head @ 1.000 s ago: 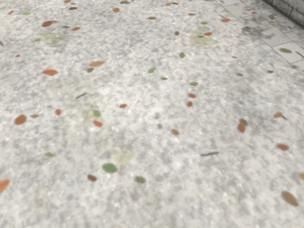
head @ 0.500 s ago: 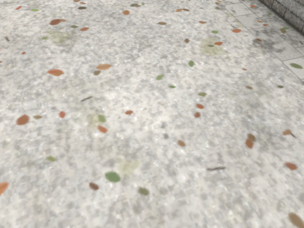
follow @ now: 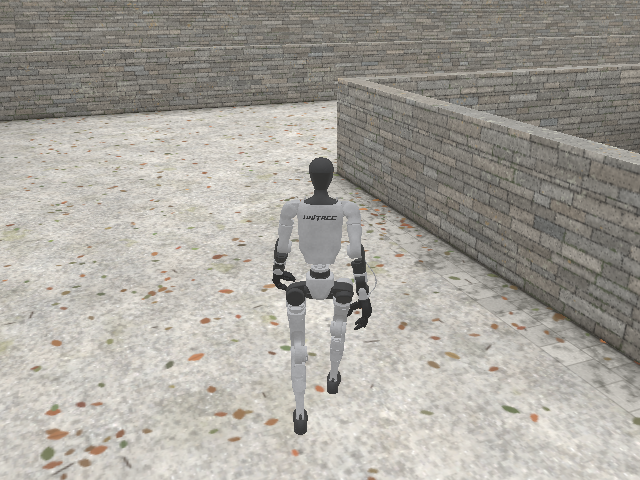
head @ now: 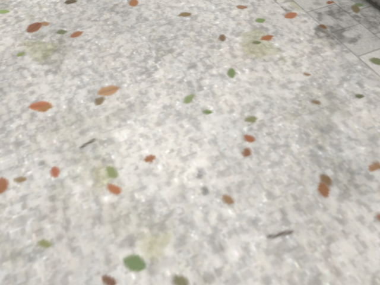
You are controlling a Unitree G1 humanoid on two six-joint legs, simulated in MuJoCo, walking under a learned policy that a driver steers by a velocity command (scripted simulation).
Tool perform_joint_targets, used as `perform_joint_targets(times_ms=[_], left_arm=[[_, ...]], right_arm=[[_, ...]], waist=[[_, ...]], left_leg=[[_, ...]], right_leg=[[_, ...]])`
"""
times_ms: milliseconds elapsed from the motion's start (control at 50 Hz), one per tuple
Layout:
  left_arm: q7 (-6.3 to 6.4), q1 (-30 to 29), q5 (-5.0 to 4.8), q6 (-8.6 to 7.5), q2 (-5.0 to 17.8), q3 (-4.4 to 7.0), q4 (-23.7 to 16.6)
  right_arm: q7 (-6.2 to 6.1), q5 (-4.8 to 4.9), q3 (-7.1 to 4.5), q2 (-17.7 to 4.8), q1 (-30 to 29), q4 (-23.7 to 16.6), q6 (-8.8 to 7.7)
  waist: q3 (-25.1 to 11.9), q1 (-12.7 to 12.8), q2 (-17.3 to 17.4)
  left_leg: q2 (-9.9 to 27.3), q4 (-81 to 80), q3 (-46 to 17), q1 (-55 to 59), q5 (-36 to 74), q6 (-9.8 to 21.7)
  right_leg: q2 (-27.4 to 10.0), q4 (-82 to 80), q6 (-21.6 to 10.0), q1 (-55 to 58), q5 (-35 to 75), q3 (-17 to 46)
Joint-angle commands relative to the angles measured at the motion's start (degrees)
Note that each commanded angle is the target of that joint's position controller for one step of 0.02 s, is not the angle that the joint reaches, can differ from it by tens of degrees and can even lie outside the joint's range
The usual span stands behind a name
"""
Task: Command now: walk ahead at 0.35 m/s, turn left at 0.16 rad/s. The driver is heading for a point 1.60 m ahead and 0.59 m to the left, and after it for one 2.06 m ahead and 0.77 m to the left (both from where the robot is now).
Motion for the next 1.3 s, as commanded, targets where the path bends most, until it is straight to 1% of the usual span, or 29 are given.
perform_joint_targets(times_ms=[20,40,60,80,140,220,320,440,480,500,520,540,560,600,640,660,740,820,880,940,980,1000,1020,1040,1080,1120,1200,1240,1300], left_arm=[[1.11,28.0,2.30,-0.97,15.7,4.41,4.8],[0.78,25.1,-0.69,-0.12,14.1,4.48,3.8],[0.86,17.3,-1.15,-0.28,10.5,3.19,2.5],[0.90,14.0,-0.94,-0.69,6.8,2.16,2.0],[2.27,15.3,-0.91,-1.09,3.7,0.95,3.0],[2.69,16.0,-0.59,-1.48,6.9,1.27,1.9],[3.20,17.0,-0.85,-0.22,8.2,1.33,1.4],[3.13,19.2,-0.14,2.63,11.2,2.82,0.6],[3.26,19.5,-0.04,3.57,12.0,3.33,0.4],[3.08,21.3,0.20,4.01,11.7,3.49,0.7],[2.61,21.7,-0.63,4.17,8.7,2.80,-2.2],[2.86,15.8,-0.80,5.09,7.8,2.45,-5.3],[2.71,14.3,-0.43,5.89,8.5,2.48,-5.4],[2.67,13.2,-1.28,5.44,7.2,2.33,-5.3],[2.59,14.7,0.33,5.50,8.7,2.78,-5.0],[2.46,15.4,0.40,5.82,8.5,2.79,-5.0],[2.57,13.5,-0.41,6.71,7.6,2.38,-6.9],[2.72,11.1,-0.67,6.79,8.0,2.07,-8.8],[2.81,11.6,-1.05,6.31,7.7,1.69,-9.2],[3.04,14.5,-1.51,5.76,7.7,1.50,-9.1],[3.22,18.5,-1.29,5.04,6.9,1.19,-8.1],[3.49,17.8,-0.28,4.44,9.8,1.49,-8.8],[3.36,14.6,0.20,4.10,14.7,2.04,-10.8],[2.96,13.5,0.42,3.92,14.2,2.04,-10.4],[2.58,8.7,-0.43,3.32,9.6,0.70,-10.7],[2.81,8.2,-0.76,3.00,9.2,0.51,-10.8],[2.59,13.8,-0.86,3.08,9.6,0.53,-8.2],[2.43,15.3,-0.58,3.61,10.7,0.89,-7.0],[2.39,14.6,-0.98,4.05,10.9,1.13,-5.9]], right_arm=[[-0.15,3.69,0.36,0.4,10.2,-3.2,0.46],[-0.70,2.04,-1.61,-6.4,6.4,-2.6,1.17],[-0.71,1.06,-1.87,-6.2,-0.1,-4.9,1.31],[-0.70,0.24,-2.08,-5.8,-3.8,-6.0,1.35],[0.41,-0.96,-3.02,-4.2,-3.6,-6.4,3.81],[0.87,-0.97,-3.21,-3.1,-6.7,-8.8,6.08],[2.10,-0.91,-2.30,-3.2,-16.0,-13.6,6.88],[2.60,-1.14,-2.93,-5.8,-20.8,-18.0,7.56],[2.42,-0.91,-3.03,-5.6,-19.2,-18.7,6.71],[2.06,-1.10,-3.61,-7.5,-16.3,-18.1,5.78],[1.21,-1.87,-5.48,-15.4,-14.0,-18.8,5.03],[0.95,-0.12,-6.76,-18.3,-10.0,-17.9,5.63],[0.87,0.66,-6.49,-16.9,-8.9,-17.4,6.04],[0.08,0.20,-5.28,-13.3,-16.2,-18.8,6.99],[-0.10,0.33,-4.51,-11.1,-20.0,-20.5,7.05],[0.19,0.28,-4.58,-11.5,-19.3,-20.7,6.73],[0.69,0.01,-5.28,-14.2,-16.8,-20.7,6.16],[0.88,-0.45,-5.51,-14.9,-15.8,-21.3,6.72],[1.19,-0.91,-5.30,-14.6,-16.7,-21.8,6.90],[1.34,-0.92,-5.00,-14.5,-18.0,-21.8,7.28],[0.93,0.04,-4.58,-13.8,-18.8,-21.6,7.74],[0.68,0.24,-3.74,-10.9,-17.4,-21.9,7.63],[0.51,0.88,-3.00,-8.2,-16.9,-22.8,7.38],[0.46,-0.57,-4.02,-12.2,-18.9,-22.6,7.50],[1.12,-0.13,-4.29,-12.0,-16.2,-20.4,7.68],[1.35,-0.46,-4.16,-11.6,-14.2,-18.8,7.84],[0.84,0.21,-2.50,-8.8,-17.8,-18.4,8.15],[0.35,0.87,-2.20,-9.1,-18.7,-17.9,8.26],[-0.42,0.58,-1.89,-9.8,-15.9,-15.7,7.47]], waist=[[-22.6,7.7,-11.7],[-23.2,8.0,-1.8],[-13.8,5.4,-1.6],[-8.0,4.3,-0.5],[-4.9,1.2,-2.6],[-5.4,-0.7,-3.9],[-5.4,1.2,-6.5],[-4.4,3.9,-5.9],[-4.8,2.8,-3.8],[-6.9,1.5,1.2],[-9.6,1.6,15.1],[-10.8,-1.6,16.7],[-10.1,-1.0,7.5],[-4.6,2.2,4.2],[-5.8,3.8,5.4],[-7.4,3.9,4.5],[-8.1,2.9,4.9],[-7.7,1.5,6.9],[-8.2,1.2,7.7],[-8.3,2.1,8.2],[-7.5,4.4,6.2],[-6.7,3.3,-1.3],[-5.4,2.0,-11.8],[-3.3,2.9,-10.9],[-1.7,-0.4,-6.2],[-3.4,-0.5,-8.3],[-5.9,3.2,-8.0],[-6.2,4.4,-9.6],[-6.4,2.5,-7.1]], left_leg=[[-1.8,52.0,0.7,-34.8,-5.4,1.1],[-0.7,56.9,-6.3,-35.4,-2.0,1.5],[2.0,55.1,-6.6,-37.2,2.4,1.5],[3.8,52.3,-5.8,-37.1,4.7,1.5],[4.8,47.1,-4.8,-31.8,6.7,0.9],[4.5,41.0,-2.7,-34.5,10.9,-0.1],[4.4,24.4,1.2,-31.8,19.0,0.0],[3.7,17.0,2.8,-31.0,7.4,1.6],[3.0,9.0,2.8,-26.4,9.9,2.5],[3.6,2.3,-1.0,-20.2,16.9,3.7],[17.2,-2.8,-20.4,-11.3,34.8,8.8],[25.3,-4.6,-32.4,-10.7,49.6,18.4],[23.5,-4.3,-27.3,-10.7,47.9,19.2],[16.5,-5.9,-19.7,-16.7,36.9,14.4],[12.8,-5.5,-16.8,-17.1,39.3,12.3],[12.6,-5.0,-16.7,-16.5,41.5,12.3],[11.9,-5.7,-19.4,-15.5,33.9,12.3],[11.8,-7.0,-23.1,-16.5,22.4,12.4],[11.4,-6.4,-23.4,-19.0,22.1,11.7],[11.3,-4.7,-24.6,-21.0,25.0,10.0],[8.9,-2.1,-23.9,-25.6,21.4,6.1],[4.8,3.2,-20.8,-29.5,13.6,2.6],[-5.0,11.2,-11.4,-36.7,2.9,0.0],[-4.6,20.3,-10.7,-31.5,-3.5,-0.6],[-3.7,27.3,-11.9,-28.4,2.3,-1.2],[-3.6,28.3,-10.6,-29.1,4.2,-2.5],[-1.0,15.9,-6.2,-26.2,2.3,-4.6],[-1.2,8.8,-4.4,-23.6,2.8,-4.2],[1.2,-7.8,-6.0,-12.8,20.2,-2.6]], right_leg=[[-28.9,-3.9,-12.9,49.3,23.2,35.3],[-26.9,-8.1,-13.2,42.2,23.0,37.4],[-24.9,-9.9,-11.0,32.9,22.8,27.7],[-22.2,-11.7,-8.6,25.6,26.3,21.0],[-17.6,-13.8,-4.2,15.8,31.3,8.8],[-17.3,-13.9,-4.5,14.6,32.6,2.5],[-16.3,-12.3,-3.5,14.9,27.4,-3.7],[-21.4,-6.8,-3.2,19.3,15.1,-1.8],[-21.3,-0.7,-0.6,18.9,11.6,-2.9],[-18.6,7.3,2.4,16.6,7.5,-4.8],[-11.4,24.0,6.9,4.3,-8.6,-9.1],[-1.4,35.0,9.0,-5.2,-35.3,-2.1],[-3.4,39.6,9.6,-6.7,-33.2,3.9],[-4.6,36.6,9.3,-7.3,-23.7,6.8],[-3.8,35.4,9.1,-5.5,-19.1,6.7],[-3.2,35.3,9.2,-4.7,-18.5,7.0],[-2.6,28.7,10.1,-4.8,-18.7,8.1],[-1.7,21.7,10.0,-3.0,-19.3,8.6],[-0.7,16.3,8.9,2.8,-20.0,7.7],[0.6,7.8,7.2,9.9,-19.5,6.4],[0.7,-7.8,5.6,19.0,-11.2,5.9],[-7.6,-15.7,4.2,21.3,-14.1,15.4],[-20.5,-21.1,-0.2,21.2,-13.0,31.5],[-23.2,-19.6,-5.0,11.3,-6.5,32.0],[-16.2,-18.0,-3.7,9.8,-1.2,22.7],[-12.4,-15.2,-2.2,15.3,9.1,17.0],[-11.8,-10.3,-2.9,23.5,20.0,14.8],[-11.9,-8.7,-3.0,24.9,21.7,16.0],[-11.0,-7.0,0.7,20.9,19.2,16.3]])
Next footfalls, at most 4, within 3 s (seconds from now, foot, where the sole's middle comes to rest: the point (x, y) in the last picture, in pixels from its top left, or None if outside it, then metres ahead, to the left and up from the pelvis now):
0.50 left None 0.19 0.12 -0.75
1.00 right None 0.23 -0.08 -0.75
1.32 left None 0.09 0.09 -0.75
2.56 left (125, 273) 0.49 0.23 -0.75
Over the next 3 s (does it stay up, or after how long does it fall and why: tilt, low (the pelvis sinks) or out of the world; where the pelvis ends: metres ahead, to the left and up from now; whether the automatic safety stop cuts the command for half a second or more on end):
stays up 0.57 0.21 0.02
